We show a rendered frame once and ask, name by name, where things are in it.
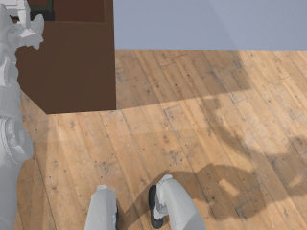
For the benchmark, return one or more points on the robot left upper arm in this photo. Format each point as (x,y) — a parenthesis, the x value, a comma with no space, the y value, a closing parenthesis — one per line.
(16,146)

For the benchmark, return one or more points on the drawer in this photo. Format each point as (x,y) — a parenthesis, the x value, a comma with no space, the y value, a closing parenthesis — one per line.
(76,10)

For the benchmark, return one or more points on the handle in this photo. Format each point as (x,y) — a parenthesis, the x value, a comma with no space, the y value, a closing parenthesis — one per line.
(47,11)

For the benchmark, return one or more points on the cabinet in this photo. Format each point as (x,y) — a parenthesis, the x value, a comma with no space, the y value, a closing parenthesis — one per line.
(73,70)

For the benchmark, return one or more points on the robot right thigh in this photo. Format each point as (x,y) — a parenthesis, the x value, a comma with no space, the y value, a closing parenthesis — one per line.
(182,211)

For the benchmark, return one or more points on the robot right shin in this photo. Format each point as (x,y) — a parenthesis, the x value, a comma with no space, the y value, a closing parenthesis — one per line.
(161,211)

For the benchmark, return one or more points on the left robot hand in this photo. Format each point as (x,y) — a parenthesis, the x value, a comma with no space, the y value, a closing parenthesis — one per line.
(26,32)

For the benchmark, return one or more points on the robot left forearm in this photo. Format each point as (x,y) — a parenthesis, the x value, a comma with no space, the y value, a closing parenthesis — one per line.
(10,91)

